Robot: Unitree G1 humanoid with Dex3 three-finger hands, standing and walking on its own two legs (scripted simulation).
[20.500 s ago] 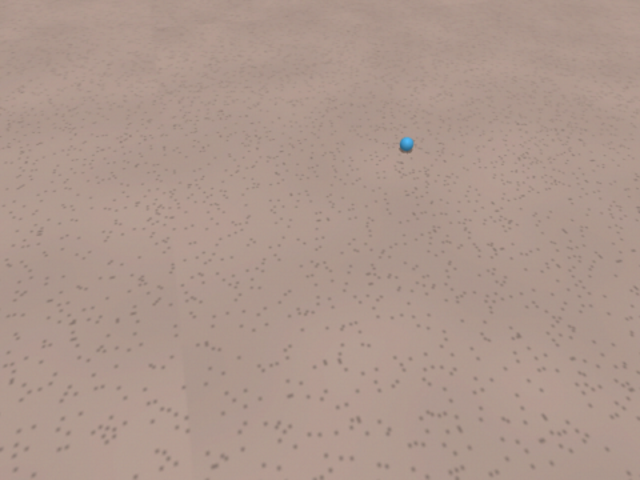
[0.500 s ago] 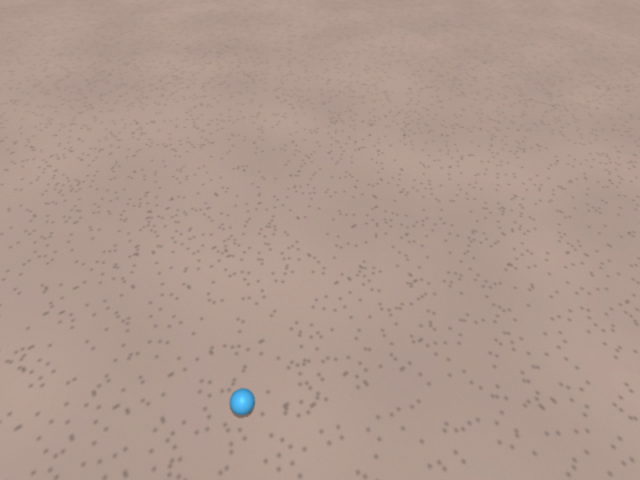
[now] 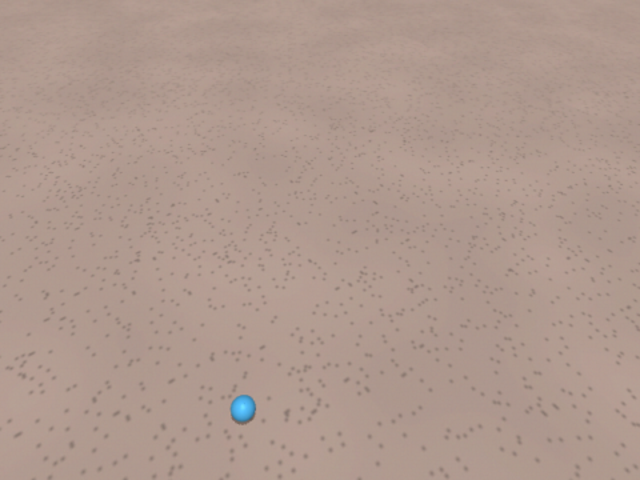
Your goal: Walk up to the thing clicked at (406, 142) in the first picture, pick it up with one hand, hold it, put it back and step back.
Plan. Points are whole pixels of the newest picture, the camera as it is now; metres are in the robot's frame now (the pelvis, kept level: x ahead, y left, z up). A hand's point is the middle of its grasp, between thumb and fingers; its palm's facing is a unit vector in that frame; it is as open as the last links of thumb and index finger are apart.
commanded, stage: stand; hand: left
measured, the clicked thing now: (243, 408) +0.52 +0.20 -0.74
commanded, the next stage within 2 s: walk up in 0.86 s
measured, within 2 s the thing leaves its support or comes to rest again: neither
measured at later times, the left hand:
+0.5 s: hand out of the picture +0.06 +0.26 -0.16, palm faces -0.01 -0.94 -0.34, open 7.4 cm
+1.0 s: hand out of the picture +0.08 +0.26 -0.16, palm faces +0.00 -0.93 -0.36, open 7.4 cm
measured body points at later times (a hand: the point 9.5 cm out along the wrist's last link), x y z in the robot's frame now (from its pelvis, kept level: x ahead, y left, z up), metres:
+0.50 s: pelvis +0.00 +0.00 +0.00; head +0.00 +0.00 +0.45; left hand +0.06 +0.31 -0.13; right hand +0.06 -0.30 -0.14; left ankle -0.01 +0.15 -0.75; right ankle +0.01 -0.11 -0.75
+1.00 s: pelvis +0.02 -0.01 -0.01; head +0.01 -0.01 +0.44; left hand +0.08 +0.31 -0.13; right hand +0.07 -0.32 -0.14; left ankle -0.01 +0.14 -0.75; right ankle +0.01 -0.11 -0.73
